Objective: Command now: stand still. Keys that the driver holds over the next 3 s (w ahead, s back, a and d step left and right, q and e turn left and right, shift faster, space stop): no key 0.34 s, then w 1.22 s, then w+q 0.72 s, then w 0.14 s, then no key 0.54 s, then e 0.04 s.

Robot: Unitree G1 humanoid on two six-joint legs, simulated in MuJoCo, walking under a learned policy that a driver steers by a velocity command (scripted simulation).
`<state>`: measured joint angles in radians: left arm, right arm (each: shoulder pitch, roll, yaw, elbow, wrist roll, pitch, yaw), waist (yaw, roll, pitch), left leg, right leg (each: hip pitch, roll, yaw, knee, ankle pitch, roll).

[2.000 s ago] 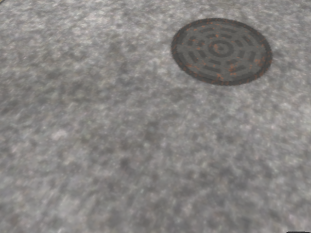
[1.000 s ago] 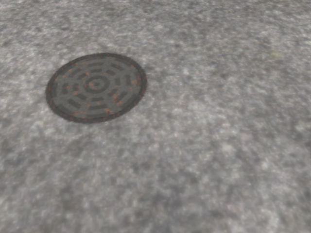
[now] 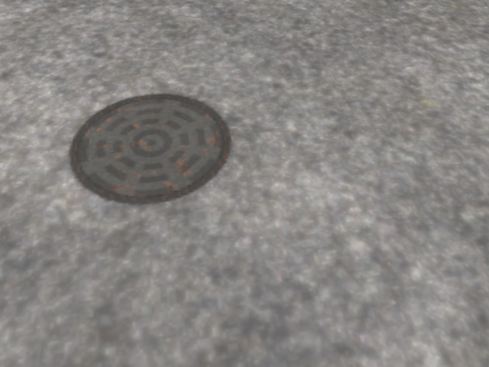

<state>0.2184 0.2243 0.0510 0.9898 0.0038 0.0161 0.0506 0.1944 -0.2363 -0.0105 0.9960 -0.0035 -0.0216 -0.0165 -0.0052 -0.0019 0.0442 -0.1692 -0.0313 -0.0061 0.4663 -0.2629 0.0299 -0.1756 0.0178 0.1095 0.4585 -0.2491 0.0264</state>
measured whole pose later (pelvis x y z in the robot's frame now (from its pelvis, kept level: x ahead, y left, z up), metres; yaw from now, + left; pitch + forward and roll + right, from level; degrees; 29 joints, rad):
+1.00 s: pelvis +0.19 -0.05 +0.00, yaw +0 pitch +2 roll +0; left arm 0.47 0.19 0.01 1.08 0.00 -0.09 0.01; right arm 0.03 -0.26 -0.03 0.87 0.02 -0.08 0.03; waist 0.09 0.04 0.01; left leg -0.66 0.08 0.02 0.62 0.03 0.02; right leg 0.12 0.04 -0.02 0.14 -0.29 -0.04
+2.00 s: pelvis +0.78 -0.06 +0.01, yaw +11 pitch +0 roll -2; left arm 0.31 0.25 0.07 0.96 0.02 -0.10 0.01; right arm 0.17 -0.27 -0.08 0.87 0.02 -0.04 0.01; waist 0.05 0.04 0.02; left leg -0.70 0.12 -0.06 0.86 -0.02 0.03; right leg -0.01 0.03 -0.22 0.23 -0.22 -0.04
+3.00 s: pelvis +1.20 +0.10 -0.01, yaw +28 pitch +0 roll -1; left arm 0.12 0.21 0.02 0.91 0.01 -0.02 0.00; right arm 0.23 -0.24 -0.06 0.90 -0.02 0.04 -0.04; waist 0.00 0.01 0.03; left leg -0.29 0.05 -0.05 0.57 -0.29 -0.02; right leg -0.36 0.04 -0.05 0.48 -0.13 -0.04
